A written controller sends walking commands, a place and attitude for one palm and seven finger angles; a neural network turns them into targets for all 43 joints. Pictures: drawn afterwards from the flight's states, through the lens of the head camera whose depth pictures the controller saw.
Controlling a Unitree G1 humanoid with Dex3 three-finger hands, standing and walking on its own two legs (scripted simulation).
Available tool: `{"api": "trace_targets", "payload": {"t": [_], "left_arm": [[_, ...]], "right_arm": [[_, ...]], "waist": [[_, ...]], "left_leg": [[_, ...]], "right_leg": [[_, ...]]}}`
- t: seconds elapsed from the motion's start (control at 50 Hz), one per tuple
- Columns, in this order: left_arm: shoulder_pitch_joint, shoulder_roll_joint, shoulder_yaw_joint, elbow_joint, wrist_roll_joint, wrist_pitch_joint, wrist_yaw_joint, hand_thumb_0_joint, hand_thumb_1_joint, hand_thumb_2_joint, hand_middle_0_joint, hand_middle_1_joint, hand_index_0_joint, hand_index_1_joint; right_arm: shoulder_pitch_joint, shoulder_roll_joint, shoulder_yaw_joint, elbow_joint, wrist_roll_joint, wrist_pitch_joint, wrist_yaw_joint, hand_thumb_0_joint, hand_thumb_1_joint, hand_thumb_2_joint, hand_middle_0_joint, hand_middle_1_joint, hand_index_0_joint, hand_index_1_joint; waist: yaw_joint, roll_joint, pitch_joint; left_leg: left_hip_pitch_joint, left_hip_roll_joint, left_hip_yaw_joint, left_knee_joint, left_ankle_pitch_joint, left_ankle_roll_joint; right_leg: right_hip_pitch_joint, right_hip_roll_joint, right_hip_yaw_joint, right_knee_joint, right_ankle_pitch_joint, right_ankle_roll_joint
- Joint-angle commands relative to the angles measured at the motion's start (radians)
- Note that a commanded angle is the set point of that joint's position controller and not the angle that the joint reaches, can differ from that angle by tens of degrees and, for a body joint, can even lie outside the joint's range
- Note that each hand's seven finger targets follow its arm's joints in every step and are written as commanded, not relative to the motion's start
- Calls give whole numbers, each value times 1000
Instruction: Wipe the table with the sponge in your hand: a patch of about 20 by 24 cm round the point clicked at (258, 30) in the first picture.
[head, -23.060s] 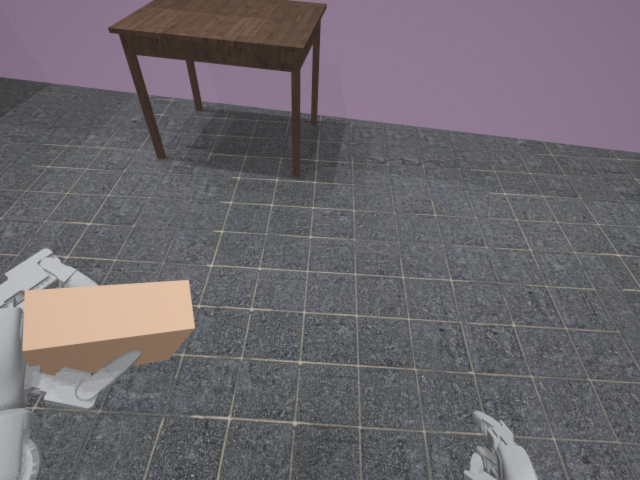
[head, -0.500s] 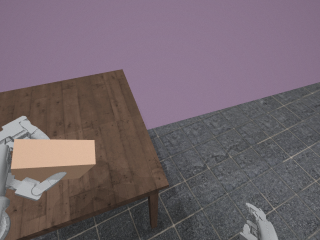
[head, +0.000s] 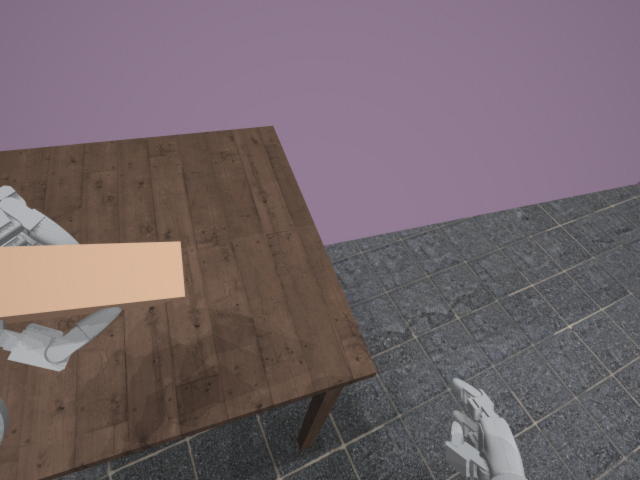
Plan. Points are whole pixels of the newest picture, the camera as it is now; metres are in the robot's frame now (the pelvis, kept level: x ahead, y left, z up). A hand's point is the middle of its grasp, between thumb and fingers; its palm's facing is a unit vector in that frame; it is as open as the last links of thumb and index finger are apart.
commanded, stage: come to a stop and stand still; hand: left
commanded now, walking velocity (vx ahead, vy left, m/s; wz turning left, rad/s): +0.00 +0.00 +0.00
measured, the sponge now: (116, 282) +0.24 +0.23 +0.16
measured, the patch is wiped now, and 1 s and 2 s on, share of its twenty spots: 0.00 0.00 0.00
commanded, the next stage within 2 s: look again from close up in 1.06 s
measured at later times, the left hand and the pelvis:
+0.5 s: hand (75, 330) +0.19 +0.24 +0.16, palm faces +0.38 -0.85 -0.36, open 9.1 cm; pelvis -0.03 -0.01 +0.00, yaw +0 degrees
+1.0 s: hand (107, 317) +0.21 +0.22 +0.16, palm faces +0.36 -0.86 -0.36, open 9.1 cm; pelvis -0.01 -0.02 +0.01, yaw -1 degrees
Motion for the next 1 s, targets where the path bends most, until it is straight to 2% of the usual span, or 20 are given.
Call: {"api": "trace_targets", "payload": {"t": [0.0,0.04,0.06,0.1,0.12,0.14,0.2,0.22,0.32,0.34,0.42,0.44,0.5,0.52,0.54,0.6,0.62,0.7,0.8,0.98], "left_arm": [[-25,71,-15,-177,10,-38,-3,0,100,1300,-1200,-1600,-1200,-1600],[-37,72,-5,-136,9,-25,3,0,100,1300,-1200,-1600,-1200,-1600],[-45,93,14,-132,7,-22,6,0,100,1300,-1200,-1600,-1200,-1600],[-62,111,38,-136,7,-24,9,0,100,1300,-1200,-1600,-1200,-1600],[-67,141,65,-158,10,-26,12,0,100,1300,-1200,-1600,-1200,-1600],[-60,125,58,-158,6,-29,11,0,100,1300,-1200,-1600,-1200,-1600],[-40,129,63,-193,1,-37,9,0,100,1300,-1200,-1600,-1200,-1600],[-40,133,65,-213,2,-40,9,0,100,1300,-1200,-1600,-1200,-1600],[-35,89,22,-176,16,-42,9,0,100,1300,-1200,-1600,-1200,-1600],[-29,82,15,-150,17,-40,10,0,100,1300,-1200,-1600,-1200,-1600],[-35,92,27,-105,21,-35,10,0,100,1300,-1200,-1600,-1200,-1600],[-45,71,8,-97,19,-36,6,0,100,1300,-1200,-1600,-1200,-1600],[-49,89,23,-101,20,-34,6,0,100,1300,-1200,-1600,-1200,-1600],[-56,100,31,-116,21,-34,8,0,100,1300,-1200,-1600,-1200,-1600],[-49,85,19,-107,19,-33,7,0,100,1300,-1200,-1600,-1200,-1600],[-42,101,34,-136,16,-32,7,0,100,1300,-1200,-1600,-1200,-1600],[-34,112,45,-138,16,-31,8,0,100,1300,-1200,-1600,-1200,-1600],[6,105,50,-137,5,-22,7,0,100,1300,-1200,-1600,-1200,-1600],[9,98,41,-147,1,-12,5,0,100,1300,-1200,-1600,-1200,-1600],[-15,89,21,-151,1,6,7,0,100,1300,-1200,-1600,-1200,-1600]], "right_arm": [[-20,-169,-65,-130,3,-38,-1,0,-900,-900,200,300,200,300],[-27,-170,-59,-134,4,-20,-8,0,-900,-900,200,300,200,300],[-34,-169,-58,-142,8,-14,-13,0,-900,-900,200,300,200,300],[-42,-168,-58,-147,9,-5,-22,0,-900,-900,200,300,200,300],[-50,-167,-60,-151,11,-3,-27,0,-900,-900,200,300,200,300],[-59,-162,-56,-160,9,-1,-31,0,-900,-900,200,300,200,300],[-66,-157,-54,-170,10,-3,-36,0,-900,-900,200,300,200,300],[-72,-157,-52,-169,11,-9,-38,0,-900,-900,200,300,200,300],[-64,-165,-54,-152,11,-28,-38,0,-900,-900,200,300,200,300],[-59,-165,-53,-151,9,-29,-39,0,-900,-900,200,300,200,300],[-53,-169,-61,-136,10,-28,-41,0,-900,-900,200,300,200,300],[-52,-169,-60,-137,8,-28,-41,0,-900,-900,200,300,200,300],[-57,-172,-64,-141,8,-24,-42,0,-900,-900,200,300,200,300],[-64,-172,-63,-137,9,-24,-42,0,-900,-900,200,300,200,300],[-66,-167,-61,-142,8,-25,-43,0,-900,-900,200,300,200,300],[-67,-169,-62,-148,7,-23,-42,0,-900,-900,200,300,200,300],[-71,-168,-62,-144,6,-23,-42,0,-900,-900,200,300,200,300],[-67,-166,-62,-151,7,-16,-41,0,-900,-900,200,300,200,300],[-66,-169,-62,-149,7,-9,-44,0,-900,-900,200,300,200,300],[-73,-166,-60,-150,9,1,-49,0,-900,-900,200,300,200,300]], "waist": [[-25,238,-191],[-26,190,-163],[-26,170,-154],[-28,155,-151],[-28,156,-148],[-29,166,-160],[-27,191,-164],[-28,220,-159],[-33,230,-134],[-33,216,-126],[-35,147,-111],[-37,138,-107],[-33,135,-103],[-36,156,-109],[-36,151,-106],[-32,146,-121],[-33,166,-122],[-30,133,-158],[-31,148,-170],[-34,147,-160]], "left_leg": [[121,219,-138,-102,455,-57],[47,201,-137,-117,329,-71],[25,187,-139,-120,271,-74],[24,167,-140,-135,184,-77],[14,164,-140,-153,136,-77],[15,157,-140,-164,90,-75],[3,147,-135,-173,-6,-48],[-11,146,-137,-182,-35,-46],[-31,143,-143,-200,-124,-36],[-37,142,-145,-204,-151,-33],[-6,126,-133,-173,-110,-34],[12,123,-129,-168,-108,-35],[16,119,-126,-158,-78,-32],[8,117,-128,-161,-84,-33],[23,115,-121,-157,-82,-32],[26,114,-118,-146,-52,-30],[20,112,-119,-147,-54,-30],[59,108,-109,-113,66,-32],[80,117,-108,-110,139,-34],[91,122,-107,-115,155,-34]], "right_leg": [[9,-34,-20,-8,101,-20],[48,-36,-24,-51,143,-22],[67,-39,-21,-76,176,-21],[73,-39,-14,-94,182,-23],[79,-30,-19,-89,157,-20],[84,-29,-24,-93,143,-21],[100,-33,-11,-108,135,-20],[106,-28,-16,-106,122,-18],[91,-21,-6,-118,85,-17],[84,-20,-5,-127,74,-16],[39,-26,23,-168,67,-20],[14,-28,30,-178,52,-22],[17,-32,42,-188,67,-25],[24,-32,39,-182,59,-24],[8,-32,45,-190,54,-26],[25,-36,49,-187,81,-27],[30,-36,49,-186,80,-26],[46,-44,59,-177,183,-28],[55,-44,54,-164,240,-25],[55,-43,46,-166,252,-22]]}}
